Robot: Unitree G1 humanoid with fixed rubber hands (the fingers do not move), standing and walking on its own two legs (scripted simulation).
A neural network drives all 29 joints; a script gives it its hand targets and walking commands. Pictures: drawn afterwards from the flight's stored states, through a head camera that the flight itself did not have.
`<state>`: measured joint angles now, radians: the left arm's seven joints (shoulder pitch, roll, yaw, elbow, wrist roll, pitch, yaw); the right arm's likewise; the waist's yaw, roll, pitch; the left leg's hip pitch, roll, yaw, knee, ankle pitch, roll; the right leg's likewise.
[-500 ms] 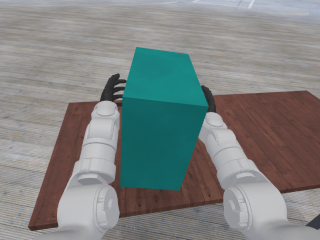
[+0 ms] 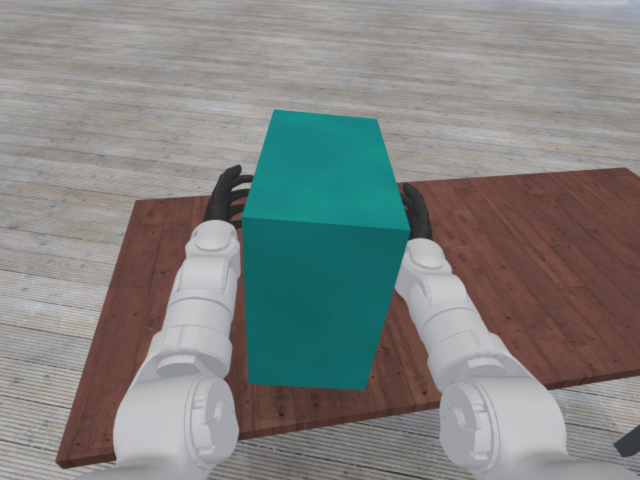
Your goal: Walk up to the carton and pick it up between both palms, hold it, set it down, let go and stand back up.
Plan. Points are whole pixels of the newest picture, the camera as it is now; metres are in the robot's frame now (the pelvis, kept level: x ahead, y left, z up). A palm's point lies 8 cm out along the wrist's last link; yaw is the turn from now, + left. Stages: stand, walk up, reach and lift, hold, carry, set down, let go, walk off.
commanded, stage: set down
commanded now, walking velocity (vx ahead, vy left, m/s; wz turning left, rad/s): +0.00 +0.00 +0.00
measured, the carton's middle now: (316, 242) +0.44 -0.02 +0.09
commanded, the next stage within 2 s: none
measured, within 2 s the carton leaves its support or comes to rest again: rests again in 1.06 s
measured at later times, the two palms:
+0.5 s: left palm (230, 239) +0.42 +0.10 +0.13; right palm (416, 260) +0.38 -0.15 +0.11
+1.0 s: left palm (228, 251) +0.42 +0.10 +0.11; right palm (413, 267) +0.38 -0.15 +0.10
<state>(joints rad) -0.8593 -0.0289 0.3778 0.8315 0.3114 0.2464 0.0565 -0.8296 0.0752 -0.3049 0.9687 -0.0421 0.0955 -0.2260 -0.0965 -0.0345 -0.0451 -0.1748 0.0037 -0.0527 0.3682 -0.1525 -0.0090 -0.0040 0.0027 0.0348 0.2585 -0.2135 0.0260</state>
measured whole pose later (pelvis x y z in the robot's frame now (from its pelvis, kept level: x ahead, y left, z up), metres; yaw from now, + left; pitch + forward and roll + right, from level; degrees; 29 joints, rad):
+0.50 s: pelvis +0.00 +0.00 +0.00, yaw -1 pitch +3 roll -1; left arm -0.86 -0.04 0.37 0.91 0.31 0.15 0.07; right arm -0.77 0.11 -0.42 0.93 -0.16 0.03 -0.20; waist -0.08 -0.03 -0.08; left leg -0.27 0.02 -0.03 0.36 -0.14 -0.01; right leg -0.12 0.01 0.03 0.27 -0.20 0.03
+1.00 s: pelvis -0.01 +0.00 +0.00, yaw -1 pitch +3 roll -1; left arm -0.85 -0.07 0.45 0.91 0.38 0.09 0.02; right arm -0.76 0.19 -0.59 0.89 -0.33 -0.07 -0.15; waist -0.06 -0.05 -0.05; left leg -0.27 0.01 -0.01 0.33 -0.11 -0.01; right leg -0.13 -0.01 0.02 0.26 -0.19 0.03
